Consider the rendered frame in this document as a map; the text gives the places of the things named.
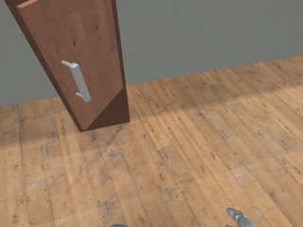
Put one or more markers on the handle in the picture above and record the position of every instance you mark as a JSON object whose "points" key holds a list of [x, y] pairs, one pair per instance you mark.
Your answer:
{"points": [[78, 77]]}

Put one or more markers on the cupboard door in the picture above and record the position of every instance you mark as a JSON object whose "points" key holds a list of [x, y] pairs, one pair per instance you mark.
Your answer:
{"points": [[81, 32]]}

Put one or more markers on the robot right hand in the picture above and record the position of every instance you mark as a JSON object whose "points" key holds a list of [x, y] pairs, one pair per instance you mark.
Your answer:
{"points": [[239, 218]]}

